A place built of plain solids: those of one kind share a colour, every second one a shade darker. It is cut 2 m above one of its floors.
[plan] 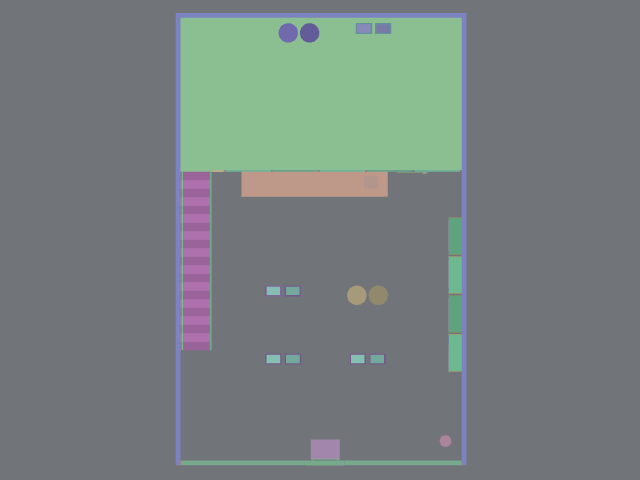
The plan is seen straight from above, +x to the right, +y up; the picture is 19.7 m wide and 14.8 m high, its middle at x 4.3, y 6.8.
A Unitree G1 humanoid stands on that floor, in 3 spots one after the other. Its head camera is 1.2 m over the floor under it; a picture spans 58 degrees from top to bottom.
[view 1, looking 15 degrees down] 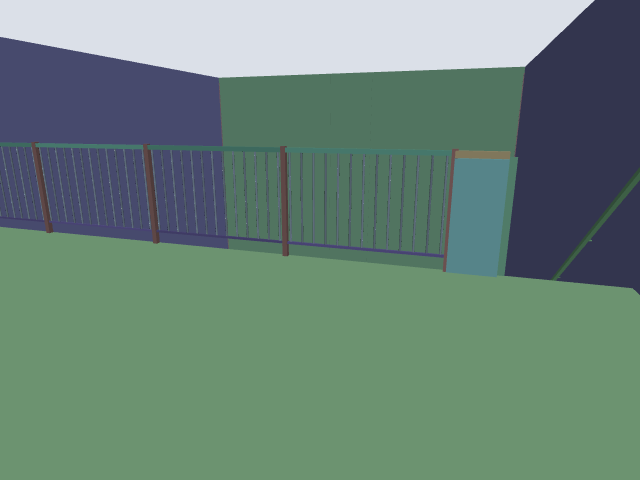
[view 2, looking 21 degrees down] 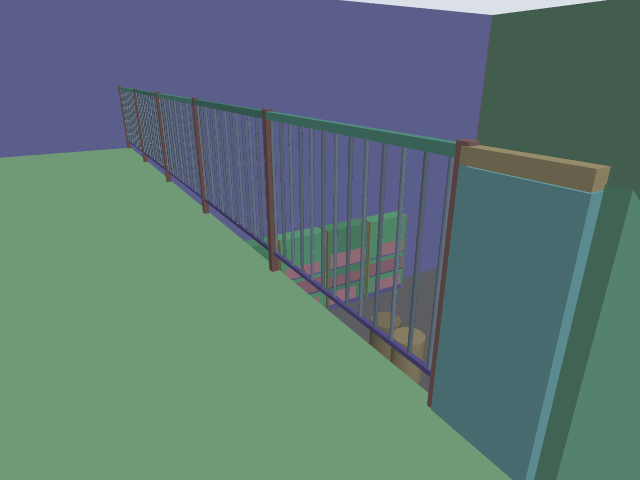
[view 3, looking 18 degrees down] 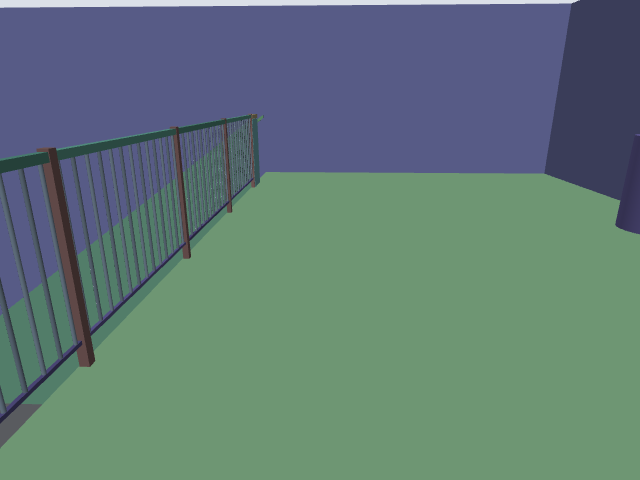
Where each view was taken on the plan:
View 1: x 1.30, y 12.55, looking -72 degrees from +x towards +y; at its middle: window_wall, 13.66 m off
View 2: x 0.45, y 10.00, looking -31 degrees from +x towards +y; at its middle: shelves_body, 9.77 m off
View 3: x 7.47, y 10.10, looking -178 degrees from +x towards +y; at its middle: upper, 3.88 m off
